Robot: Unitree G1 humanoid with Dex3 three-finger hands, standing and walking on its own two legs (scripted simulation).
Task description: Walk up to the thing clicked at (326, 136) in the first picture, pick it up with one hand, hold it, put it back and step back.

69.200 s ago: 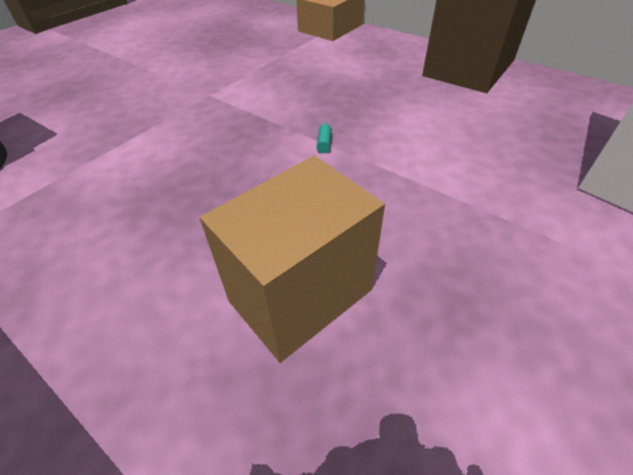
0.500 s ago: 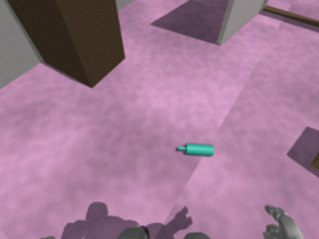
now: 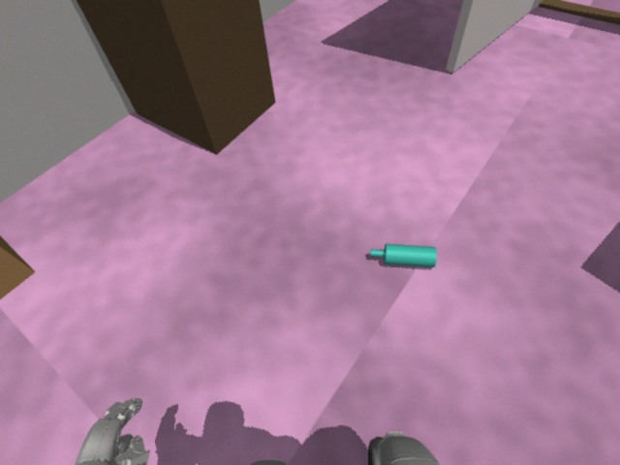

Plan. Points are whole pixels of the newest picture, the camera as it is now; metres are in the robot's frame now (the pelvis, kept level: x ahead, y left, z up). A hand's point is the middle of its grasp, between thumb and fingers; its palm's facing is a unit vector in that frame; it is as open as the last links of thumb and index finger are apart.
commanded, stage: step back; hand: right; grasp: from above
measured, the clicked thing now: (402, 254) +0.81 -0.29 -0.72
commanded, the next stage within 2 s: stand in 1.70 s
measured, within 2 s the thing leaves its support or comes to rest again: neither
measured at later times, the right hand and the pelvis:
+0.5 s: hand out of the picture -0.04 -0.24 -0.15, palm faces +0.08 +0.93 -0.35, open 7.3 cm; pelvis -0.17 +0.03 +0.00, yaw -7 degrees
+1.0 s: hand out of the picture -0.23 -0.22 -0.14, palm faces +0.08 +0.92 -0.38, open 7.4 cm; pelvis -0.28 +0.06 +0.00, yaw -4 degrees
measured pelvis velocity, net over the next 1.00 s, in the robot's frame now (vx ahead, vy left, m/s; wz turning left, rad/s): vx -0.28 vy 0.06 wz -0.07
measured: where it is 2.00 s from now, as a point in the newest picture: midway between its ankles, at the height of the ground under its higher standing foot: outside the picture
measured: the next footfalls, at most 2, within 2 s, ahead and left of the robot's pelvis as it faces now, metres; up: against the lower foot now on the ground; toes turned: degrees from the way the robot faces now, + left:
left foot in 0.04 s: +0.00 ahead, +0.13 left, +0.00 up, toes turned -3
right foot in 0.40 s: -0.15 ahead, -0.08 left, +0.00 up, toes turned -5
